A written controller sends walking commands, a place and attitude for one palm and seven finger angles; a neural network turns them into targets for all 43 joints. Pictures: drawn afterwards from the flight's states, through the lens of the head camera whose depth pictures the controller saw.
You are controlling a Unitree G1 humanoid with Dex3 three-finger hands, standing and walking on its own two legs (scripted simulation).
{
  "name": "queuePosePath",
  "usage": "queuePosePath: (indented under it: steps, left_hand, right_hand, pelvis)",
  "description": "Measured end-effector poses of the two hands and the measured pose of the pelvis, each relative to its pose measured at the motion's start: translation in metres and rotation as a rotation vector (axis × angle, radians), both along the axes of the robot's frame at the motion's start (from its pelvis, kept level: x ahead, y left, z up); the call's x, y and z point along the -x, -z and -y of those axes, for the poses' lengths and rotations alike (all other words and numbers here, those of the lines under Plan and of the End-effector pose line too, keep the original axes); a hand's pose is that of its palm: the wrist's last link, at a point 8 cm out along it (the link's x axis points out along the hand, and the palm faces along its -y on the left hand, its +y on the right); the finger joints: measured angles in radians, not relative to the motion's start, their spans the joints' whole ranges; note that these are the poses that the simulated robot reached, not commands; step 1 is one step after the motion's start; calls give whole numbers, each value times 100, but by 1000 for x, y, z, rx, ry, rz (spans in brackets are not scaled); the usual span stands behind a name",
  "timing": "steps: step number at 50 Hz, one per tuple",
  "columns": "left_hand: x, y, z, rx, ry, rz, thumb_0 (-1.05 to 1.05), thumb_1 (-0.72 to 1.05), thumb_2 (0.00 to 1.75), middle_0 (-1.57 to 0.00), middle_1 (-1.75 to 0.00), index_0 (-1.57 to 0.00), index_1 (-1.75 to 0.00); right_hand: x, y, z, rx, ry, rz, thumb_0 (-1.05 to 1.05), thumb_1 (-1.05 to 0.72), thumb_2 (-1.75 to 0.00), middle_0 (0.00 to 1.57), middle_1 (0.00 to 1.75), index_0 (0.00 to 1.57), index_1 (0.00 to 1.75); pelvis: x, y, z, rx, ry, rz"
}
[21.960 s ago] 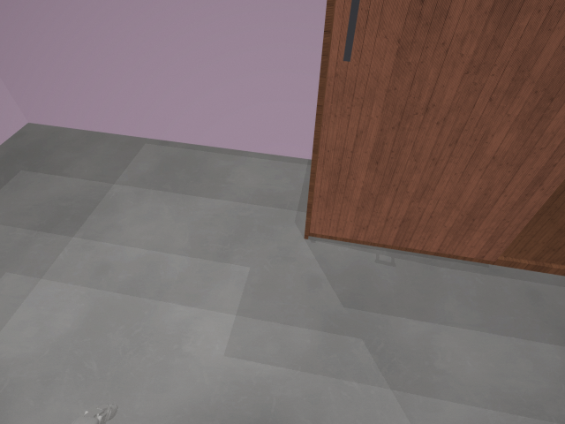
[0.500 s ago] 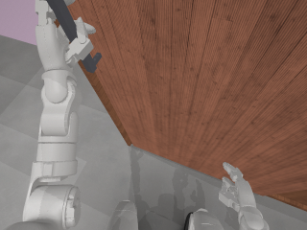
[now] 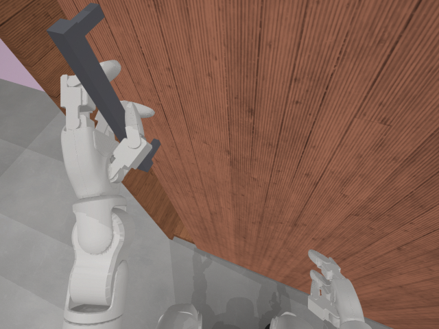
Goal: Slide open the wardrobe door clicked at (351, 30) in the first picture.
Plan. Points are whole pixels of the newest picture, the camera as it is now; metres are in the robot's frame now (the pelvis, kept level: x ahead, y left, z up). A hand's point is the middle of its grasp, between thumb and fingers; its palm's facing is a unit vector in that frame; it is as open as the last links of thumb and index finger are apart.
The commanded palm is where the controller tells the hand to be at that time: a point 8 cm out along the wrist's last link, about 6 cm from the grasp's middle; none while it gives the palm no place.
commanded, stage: step sideways, sliding the door along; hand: left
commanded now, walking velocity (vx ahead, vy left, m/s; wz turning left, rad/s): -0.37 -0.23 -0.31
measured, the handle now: (124, 107) +0.34 +0.18 +0.22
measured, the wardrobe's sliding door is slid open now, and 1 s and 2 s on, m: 0.13 0.28 0.37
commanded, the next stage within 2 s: stop walking and hold the door there in 1.66 s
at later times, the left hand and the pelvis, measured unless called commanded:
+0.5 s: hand (194, 161) +0.28 +0.08 +0.21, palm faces +0.06 -1.00 -0.01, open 6.6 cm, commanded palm +0.24 +0.06 +0.20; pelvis -0.03 -0.02 +0.02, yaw -10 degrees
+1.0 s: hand (251, 187) +0.26 +0.01 +0.21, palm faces -0.04 -1.00 +0.05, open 6.9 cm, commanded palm +0.23 +0.00 +0.20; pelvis -0.11 -0.05 +0.02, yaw -12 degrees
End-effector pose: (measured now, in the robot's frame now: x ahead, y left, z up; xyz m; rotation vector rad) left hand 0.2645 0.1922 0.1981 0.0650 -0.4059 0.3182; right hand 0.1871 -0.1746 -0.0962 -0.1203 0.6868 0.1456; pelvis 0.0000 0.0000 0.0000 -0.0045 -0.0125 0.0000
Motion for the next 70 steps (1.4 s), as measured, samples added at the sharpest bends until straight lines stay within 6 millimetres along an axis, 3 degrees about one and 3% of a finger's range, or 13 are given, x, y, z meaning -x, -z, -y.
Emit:
queuePosePath:
  steps: [5, 8, 15, 23, 31, 38, 42, 47, 52, 56, 61, 67, 70]
  left_hand:
    - [5, -2, 17, 73, 103, -16, 1, 78, 85, -45, -142, -12, -116]
    - [7, 1, 24, 81, 219, 13, 1, 79, 84, -41, -141, -11, -112]
    - [5, 1, 39, 33, 374, 27, 1, 79, 85, -41, -141, -7, -117]
    - [8, -3, 57, -1, 309, 0, 0, 77, 86, -48, -141, -11, -129]
    - [14, -4, 81, -50, 124, -2, -2, 76, 87, -52, -143, -9, -127]
    - [21, -4, 100, -21, 178, -25, -1, 81, 86, -45, -142, -5, -122]
    - [22, -1, 108, -12, 268, 20, -1, 82, 85, -41, -141, -4, -114]
    - [24, -1, 119, 12, 349, 11, 0, 82, 85, -39, -141, -5, -111]
    - [27, -4, 131, 67, 376, -29, 2, 80, 85, -36, -140, -11, -116]
    - [28, -5, 141, 81, 377, -50, 2, 79, 86, -36, -140, -13, -121]
    - [31, -7, 153, 64, 322, -62, 2, 79, 87, -38, -140, -13, -125]
    - [37, -8, 172, 11, 184, -68, 0, 81, 88, -38, -141, -5, -128]
    - [41, -9, 182, -28, 127, -94, -1, 82, 88, -38, -143, -1, -126]
  right_hand:
    - [1, -9, 19, 87, 30, -56, 1, -90, -90, 20, 30, 26, 34]
    - [6, -11, 23, 128, 74, -56, 1, -90, -90, 19, 30, 25, 34]
    - [10, -33, 9, 87, 125, -19, 1, -91, -90, 19, 30, 21, 32]
    - [13, -42, 12, 9, 98, 55, 1, -90, -90, 20, 30, 20, 31]
    - [18, -22, 57, -39, 66, 117, 1, -90, -90, 20, 30, 27, 34]
    - [70, -27, 118, 75, 229, 14, 1, -90, -90, 20, 30, 23, 32]
    - [114, -27, 139, 164, 302, -28, 1, -91, -90, 19, 30, 21, 31]
    - [167, -32, 138, 180, 339, -113, 1, -91, -90, 19, 30, 20, 31]
    - [200, -41, 129, 157, 331, -189, 1, -90, -90, 19, 30, 20, 31]
    - [207, -47, 131, 141, 332, -194, 1, -90, -90, 20, 30, 20, 31]
    - [201, -48, 147, 111, 313, -127, 1, -90, -90, 20, 30, 20, 30]
    - [189, -27, 188, 41, 284, -18, 1, -90, -90, 20, 30, 20, 31]
    - [192, -14, 215, 41, 327, -23, 1, -90, -90, 20, 30, 20, 31]
  pelvis:
    - [4, -15, -14, -12, 16, -35]
    - [4, -9, -26, 22, 41, -38]
    - [5, -19, -23, 44, 134, -21]
    - [20, -23, 9, 36, 178, 14]
    - [44, -3, 58, -3, 152, 12]
    - [77, -19, 57, -52, 184, -42]
    - [92, -8, 50, -21, 179, -53]
    - [108, -16, 50, 21, 191, -2]
    - [117, -29, 59, 89, 230, -11]
    - [126, -35, 74, 114, 258, -15]
    - [141, -35, 101, 109, 267, -12]
    - [163, -14, 144, 34, 259, 0]
    - [171, -12, 153, 32, 239, -10]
